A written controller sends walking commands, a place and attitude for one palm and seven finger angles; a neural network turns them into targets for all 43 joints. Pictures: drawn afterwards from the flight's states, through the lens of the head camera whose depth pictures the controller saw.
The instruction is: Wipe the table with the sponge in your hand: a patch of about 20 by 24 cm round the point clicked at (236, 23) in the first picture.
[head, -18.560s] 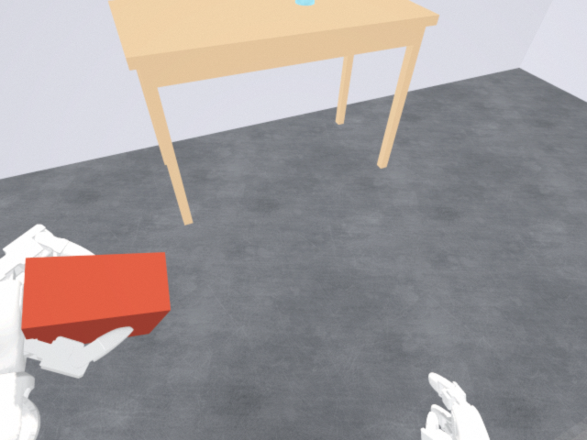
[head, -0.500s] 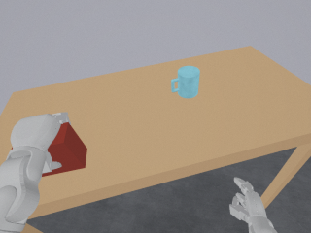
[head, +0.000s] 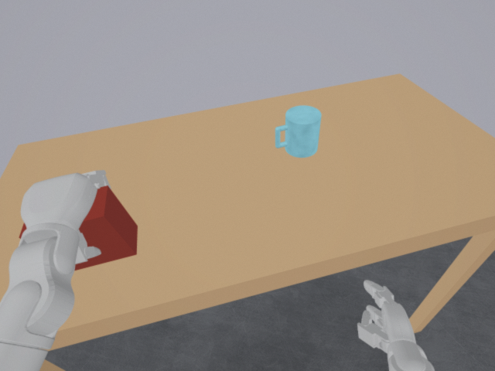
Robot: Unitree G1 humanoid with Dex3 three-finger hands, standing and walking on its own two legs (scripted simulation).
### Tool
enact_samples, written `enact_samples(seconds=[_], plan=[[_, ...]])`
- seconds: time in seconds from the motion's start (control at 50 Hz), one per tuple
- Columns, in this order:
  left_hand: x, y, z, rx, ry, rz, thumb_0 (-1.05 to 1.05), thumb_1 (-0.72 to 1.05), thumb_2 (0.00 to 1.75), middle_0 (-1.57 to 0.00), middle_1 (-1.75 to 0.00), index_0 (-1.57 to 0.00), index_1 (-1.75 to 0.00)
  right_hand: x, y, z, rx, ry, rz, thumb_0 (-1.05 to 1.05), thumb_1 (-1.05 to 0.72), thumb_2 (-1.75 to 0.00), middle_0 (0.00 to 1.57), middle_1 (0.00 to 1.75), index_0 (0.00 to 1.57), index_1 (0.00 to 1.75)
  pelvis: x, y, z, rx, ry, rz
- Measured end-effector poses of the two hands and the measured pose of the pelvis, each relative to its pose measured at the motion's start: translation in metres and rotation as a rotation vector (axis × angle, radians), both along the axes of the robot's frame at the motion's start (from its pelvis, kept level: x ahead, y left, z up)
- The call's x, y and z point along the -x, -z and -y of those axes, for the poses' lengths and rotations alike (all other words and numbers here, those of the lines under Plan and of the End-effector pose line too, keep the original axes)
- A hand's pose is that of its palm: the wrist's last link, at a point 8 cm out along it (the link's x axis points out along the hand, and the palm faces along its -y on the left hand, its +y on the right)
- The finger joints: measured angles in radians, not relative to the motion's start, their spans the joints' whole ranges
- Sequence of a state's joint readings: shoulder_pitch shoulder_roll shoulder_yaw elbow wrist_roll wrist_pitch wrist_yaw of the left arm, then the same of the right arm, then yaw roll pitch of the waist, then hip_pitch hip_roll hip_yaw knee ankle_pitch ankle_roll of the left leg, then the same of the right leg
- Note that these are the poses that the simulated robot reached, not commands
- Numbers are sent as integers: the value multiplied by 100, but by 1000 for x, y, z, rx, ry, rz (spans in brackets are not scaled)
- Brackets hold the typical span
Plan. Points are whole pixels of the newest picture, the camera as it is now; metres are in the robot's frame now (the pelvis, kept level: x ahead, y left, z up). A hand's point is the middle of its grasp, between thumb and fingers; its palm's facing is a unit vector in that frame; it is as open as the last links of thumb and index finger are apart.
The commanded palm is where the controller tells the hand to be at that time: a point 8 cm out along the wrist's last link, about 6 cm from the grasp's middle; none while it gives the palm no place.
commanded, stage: move the sponge above the wiping area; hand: left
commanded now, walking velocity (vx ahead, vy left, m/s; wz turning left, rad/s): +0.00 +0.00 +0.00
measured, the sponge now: (92, 236) +0.26 +0.31 +0.10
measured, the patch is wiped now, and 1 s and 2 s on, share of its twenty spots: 0.00 0.00 0.00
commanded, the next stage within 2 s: none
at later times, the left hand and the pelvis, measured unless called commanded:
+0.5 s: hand (82, 217) +0.25 +0.30 +0.15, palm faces +0.14 -0.04 -0.99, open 9.8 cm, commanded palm +0.21 +0.29 +0.21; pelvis +0.00 +0.00 +0.00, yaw +0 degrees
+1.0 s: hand (77, 217) +0.25 +0.30 +0.16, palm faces +0.13 -0.02 -0.99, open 9.8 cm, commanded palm +0.21 +0.30 +0.22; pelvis -0.01 -0.01 +0.00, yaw +0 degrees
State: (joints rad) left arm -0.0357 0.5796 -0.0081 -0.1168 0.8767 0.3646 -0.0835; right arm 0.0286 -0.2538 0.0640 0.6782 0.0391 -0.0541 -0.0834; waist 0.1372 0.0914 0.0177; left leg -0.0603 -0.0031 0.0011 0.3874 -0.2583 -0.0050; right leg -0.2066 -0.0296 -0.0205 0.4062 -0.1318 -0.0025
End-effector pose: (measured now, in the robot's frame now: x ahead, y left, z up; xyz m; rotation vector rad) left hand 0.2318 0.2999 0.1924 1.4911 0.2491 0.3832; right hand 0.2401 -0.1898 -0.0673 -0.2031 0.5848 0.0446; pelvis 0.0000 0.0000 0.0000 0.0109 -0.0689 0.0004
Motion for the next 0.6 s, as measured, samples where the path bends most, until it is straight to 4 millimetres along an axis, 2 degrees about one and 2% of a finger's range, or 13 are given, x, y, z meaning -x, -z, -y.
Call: enact_samples(seconds=[0.12,0.24,0.34,0.48,0.6], plan=[[4,0,-1,19,-39,-13,0,-47,104,-76,-134,-76,-133,-4,3,1,-4,-1,-11,1,-90,-90,20,30,21,30,-2,0,-3,1,-10,-4],[3,9,13,28,20,-58,0,-47,104,-76,-134,-76,-133,-4,3,2,4,-3,-11,1,-90,-90,20,30,21,30,-4,0,-3,0,-12,-5],[3,0,23,6,69,-6,0,-47,104,-76,-134,-76,-133,-4,3,1,-2,-3,-12,1,-90,-90,20,30,20,30,-6,0,-2,1,-5,1],[5,-13,12,4,-21,43,0,-47,104,-76,-133,-76,-133,-4,4,3,-25,-6,-16,1,-90,-90,20,30,21,30,-4,0,2,-3,4,0],[20,-7,5,17,-74,-21,0,-47,104,-76,-133,-76,-133,-5,2,8,-25,-8,-4,1,-90,-90,20,30,21,30,-1,1,4,-4,-1,-4]])
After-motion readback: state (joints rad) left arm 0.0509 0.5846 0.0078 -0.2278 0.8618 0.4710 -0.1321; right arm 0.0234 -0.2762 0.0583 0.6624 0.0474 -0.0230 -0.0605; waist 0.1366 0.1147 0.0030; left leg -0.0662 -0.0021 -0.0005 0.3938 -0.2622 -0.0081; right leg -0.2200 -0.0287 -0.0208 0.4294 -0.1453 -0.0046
